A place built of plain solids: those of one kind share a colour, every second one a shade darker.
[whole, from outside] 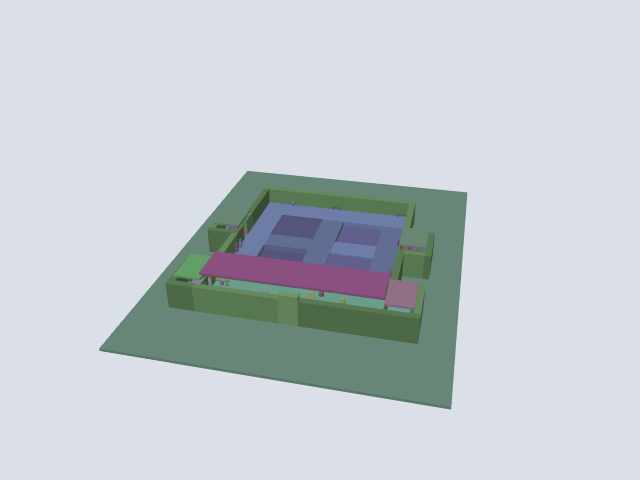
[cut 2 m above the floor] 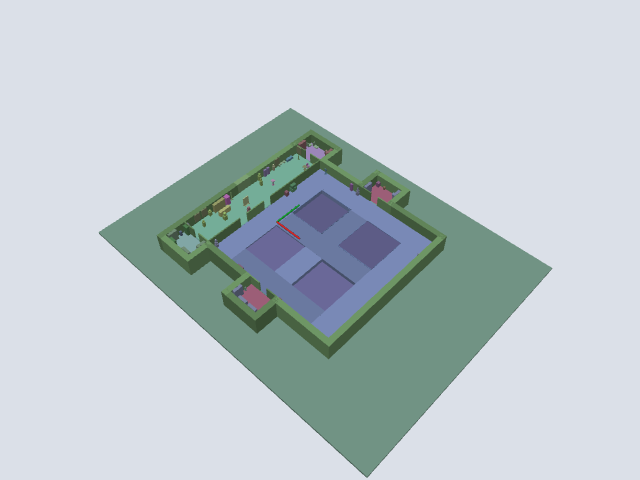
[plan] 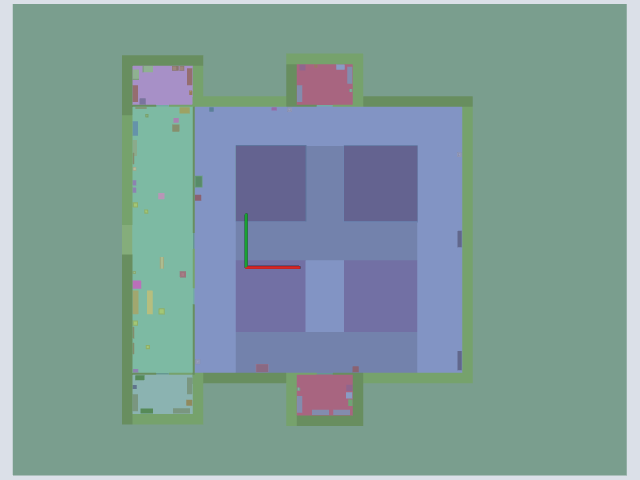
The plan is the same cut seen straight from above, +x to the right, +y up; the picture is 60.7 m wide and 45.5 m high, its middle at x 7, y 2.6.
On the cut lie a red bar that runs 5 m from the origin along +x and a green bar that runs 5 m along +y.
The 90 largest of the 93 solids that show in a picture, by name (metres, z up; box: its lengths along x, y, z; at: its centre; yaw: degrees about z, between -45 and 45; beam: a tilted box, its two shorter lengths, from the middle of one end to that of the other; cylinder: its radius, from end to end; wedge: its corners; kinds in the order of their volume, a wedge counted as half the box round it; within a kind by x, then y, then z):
{
 "ground_under_all_1": {"box": [58.2, 44.71, 0.4], "at": [6.98, 2.62, -1.64]},
 "wall_1": {"box": [1.0, 5.7, 4.1], "at": [-11.28, -12.03, 0.56]},
 "wall_2": {"box": [1.0, 12.2, 4.1], "at": [-11.28, -4.88, 0.56]},
 "wall_3": {"box": [1.0, 12.2, 4.1], "at": [-11.28, 10.12, 0.56]},
 "wall_4": {"box": [1.0, 5.7, 4.1], "at": [-11.28, 17.27, 0.56]},
 "wall_5": {"box": [2.45, 0.2, 4.1], "at": [-9.75, -10.08, 0.56]},
 "wall_6": {"box": [2.45, 0.2, 4.1], "at": [-9.75, 15.32, 0.56]},
 "wall_7": {"box": [7.7, 1.0, 4.1], "at": [-7.92, -14.38, 0.56]},
 "wall_8": {"box": [7.7, 1.0, 4.1], "at": [-7.92, 19.62, 0.56]},
 "wall_9": {"box": [2.45, 0.2, 4.1], "at": [-6.1, -10.08, 0.56]},
 "wall_10": {"box": [2.45, 0.2, 4.1], "at": [-6.1, 15.32, 0.56]},
 "wall_11": {"box": [0.2, 6.7, 4.1], "at": [-4.97, -6.83, 0.56]},
 "wall_12": {"box": [0.2, 3.75, 4.1], "at": [-4.97, -0.1, 0.56]},
 "wall_13": {"box": [0.2, 12.15, 4.1], "at": [-4.97, 9.35, 0.56]},
 "wall_14": {"box": [1.0, 4.9, 4.1], "at": [-4.57, -12.43, 0.56]},
 "wall_15": {"box": [1.0, 4.9, 4.1], "at": [-4.57, 17.67, 0.56]},
 "wall_16": {"box": [9.79, 1.0, 4.1], "at": [-0.18, -10.48, 0.56]},
 "wall_17": {"box": [9.79, 1.0, 4.1], "at": [-0.18, 15.72, 0.56]},
 "wall_18": {"box": [1.0, 5.05, 4.1], "at": [4.3, -12.51, 0.56]},
 "wall_19": {"box": [1.0, 5.05, 4.1], "at": [4.3, 17.75, 0.56]},
 "wall_20": {"box": [2.1, 0.2, 4.1], "at": [5.65, -10.08, 0.56]},
 "wall_21": {"box": [2.1, 0.2, 4.1], "at": [5.65, 15.32, 0.56]},
 "wall_22": {"box": [2.0, 0.2, 4.1], "at": [5.7, -10.08, 0.56]},
 "wall_23": {"box": [7.3, 1.0, 4.1], "at": [7.45, -14.53, 0.56]},
 "wall_24": {"box": [7.3, 1.0, 4.1], "at": [7.45, 19.77, 0.56]},
 "wall_25": {"box": [2.0, 0.2, 4.1], "at": [9.2, 15.32, 0.56]},
 "wall_26": {"box": [2.1, 0.2, 4.1], "at": [9.25, -10.08, 0.56]},
 "wall_27": {"box": [2.1, 0.2, 4.1], "at": [9.25, 15.32, 0.56]},
 "wall_28": {"box": [1.0, 5.05, 4.1], "at": [10.6, -12.51, 0.56]},
 "wall_29": {"box": [1.0, 5.05, 4.1], "at": [10.6, 17.75, 0.56]},
 "wall_30": {"box": [11.29, 1.0, 4.1], "at": [15.83, -10.48, 0.56]},
 "wall_31": {"box": [11.29, 1.0, 4.1], "at": [15.83, 15.72, 0.56]},
 "wall_32": {"box": [1.0, 27.2, 4.1], "at": [20.98, 2.62, 0.56]},
 "floor_gang_1": {"box": [4.0, 25.4, 1.49], "at": [-2.98, 2.62, -0.74]},
 "floor_gang_2": {"box": [3.65, 6.8, 1.49], "at": [7.45, -2.73, -0.74]},
 "floor_gang_3": {"box": [3.65, 7.15, 1.49], "at": [7.45, 7.95, -0.74]},
 "floor_gang_4": {"box": [17.2, 3.95, 1.49], "at": [7.62, -8.11, -0.74]},
 "floor_gang_5": {"box": [17.2, 3.7, 1.49], "at": [7.62, 2.52, -0.74]},
 "floor_gang_6": {"box": [17.2, 3.8, 1.49], "at": [7.62, 13.42, -0.74]},
 "floor_gang_7": {"box": [4.35, 25.4, 1.49], "at": [18.4, 2.62, -0.74]},
 "floor_foyer_1": {"box": [5.9, 25.4, 1.49], "at": [-7.92, 2.62, -0.74]},
 "step_tier_1": {"box": [6.6, 6.8, 1.26], "at": [2.33, -2.73, -0.86]},
 "step_tier_2": {"box": [6.6, 7.15, 0.69], "at": [2.33, 7.95, -1.15]},
 "step_tier_3": {"box": [6.95, 6.8, 0.77], "at": [12.75, -2.73, -1.1]},
 "step_tier_4": {"box": [6.95, 7.15, 1.49], "at": [12.75, 7.95, -0.74]},
 "floor_side_1": {"box": [5.5, 4.05, 1.49], "at": [7.45, -12.11, -0.74]},
 "floor_side_2": {"box": [5.5, 4.05, 1.49], "at": [7.45, 17.34, -0.74]},
 "ceil_foyer_1": {"box": [5.9, 25.4, 0.3], "at": [-7.92, 2.62, 4.35]},
 "floor_cloaks_1": {"box": [5.9, 3.9, 1.49], "at": [-7.92, -12.03, -0.74]},
 "floor_store_1": {"box": [5.9, 3.9, 1.49], "at": [-7.92, 17.27, -0.74]},
 "ceil_side_1": {"box": [5.5, 4.05, 0.3], "at": [7.45, -12.11, 3.4]},
 "ceil_side_2": {"box": [5.5, 4.05, 0.3], "at": [7.45, 17.34, 3.4]},
 "door_leaf_1": {"box": [0.97, 2.8, 4.76], "at": [-11.29, 2.62, 0.89]},
 "shelves_side_1": {"box": [0.5, 1.6, 2.0], "at": [5.08, -12.98, 1.0]},
 "shelves_side_2": {"box": [0.5, 1.6, 2.0], "at": [5.08, 16.47, 1.0]},
 "shelves_side_3": {"box": [1.6, 0.5, 2.0], "at": [7.05, -13.75, 1.0]},
 "shelves_side_4": {"box": [1.6, 0.5, 2.0], "at": [9.05, -13.75, 1.0]},
 "shelves_side_5": {"box": [0.5, 1.6, 2.0], "at": [9.82, 18.22, 1.0]},
 "ceil_cloaks_1": {"box": [5.9, 3.9, 0.3], "at": [-7.92, -12.03, 3.4]},
 "ceil_store_1": {"box": [5.9, 3.9, 0.3], "at": [-7.92, 17.27, 3.4]},
 "shelves_cloaks_1": {"box": [0.5, 1.6, 2.0], "at": [-10.49, -12.83, 1.0]},
 "shelves_cloaks_2": {"box": [1.6, 0.5, 2.0], "at": [-6.12, -13.6, 1.0]},
 "shelves_cloaks_3": {"box": [0.5, 1.6, 2.0], "at": [-5.36, -11.23, 1.0]},
 "cloakroom_foyer_1": {"box": [0.55, 2.25, 1.75], "at": [-10.47, -3.31, 0.87]},
 "cloakroom_foyer_2": {"box": [0.55, 2.25, 1.0], "at": [-9.12, -3.31, 0.5]},
 "shelves_store_1": {"box": [0.5, 1.6, 2.0], "at": [-10.49, 16.47, 1.0]},
 "shelves_store_2": {"box": [0.5, 1.6, 2.0], "at": [-5.36, 18.07, 1.0]},
 "lockers_cloaks_1": {"box": [0.9, 0.48, 1.8], "at": [-10.07, -10.45, 0.9]},
 "lockers_cloaks_2": {"box": [1.2, 0.48, 1.8], "at": [-9.43, -13.61, 0.9]},
 "machine_foyer_1": {"box": [0.8, 0.8, 1.7], "at": [-10.35, -1.63, 0.95]},
 "poster_case_foyer_1": {"box": [0.14, 1.1, 1.6], "at": [-10.68, -7.68, 1.3]},
 "poster_case_foyer_2": {"box": [0.14, 1.1, 1.6], "at": [-10.68, -6.18, 1.3]},
 "pallet_1": {"box": [1.12, 0.72, 0.54], "at": [1.51, -9.54, 0.41]},
 "case_side_1": {"box": [0.8, 0.5, 0.41], "at": [8.95, 18.99, 0.29]},
 "case_side_2": {"box": [0.6, 0.6, 0.56], "at": [9.77, -12.13, 0.37]},
 "cart_1": {"box": [0.58, 0.98, 0.58], "at": [-4.49, 8.13, 1.21]},
 "bench_foyer_1": {"box": [0.5, 1.4, 0.46], "at": [-10.49, 13.17, 0.22]},
 "barrel_side_1": {"box": [0.58, 0.58, 0.89], "at": [5.34, 18.95, 0.44]},
 "standee_foyer_1": {"box": [0.14, 1.12, 1.66], "at": [-7.99, 0.44, 0.87]},
 "kerb_1": {"box": [0.07, 7.29, 0.06], "at": [-1.01, 7.96, 0.02]},
 "kerb_2": {"box": [6.6, 0.09, 0.06], "at": [2.33, 11.56, 0.02]},
 "kerb_3": {"box": [0.06, 7.31, 0.045], "at": [9.24, 7.92, 0.02]},
 "kerb_4": {"box": [6.95, 0.1, 0.06], "at": [12.75, 4.32, 0.02]},
 "kerb_5": {"box": [6.95, 0.06, 0.07], "at": [12.75, 11.55, 0.03]},
 "trolley_store_1": {"box": [0.6, 1.0, 0.06], "at": [-10.45, 18.27, 0.2]},
 "trolley_store_2": {"box": [1.0, 0.6, 0.06], "at": [-9.32, 18.79, 0.2]},
 "form_1": {"box": [0.4, 1.84, 0.05], "at": [20.24, -8.84, 0.43]},
 "form_2": {"box": [0.4, 1.58, 0.05], "at": [20.24, 2.7, 0.43]},
 "form_foyer_1": {"box": [0.4, 1.52, 0.05], "at": [-10.54, 11.33, 0.43]},
 "low_table_foyer_1": {"box": [0.99, 0.6, 0.04], "at": [-5.83, 14.89, 0.41]}
}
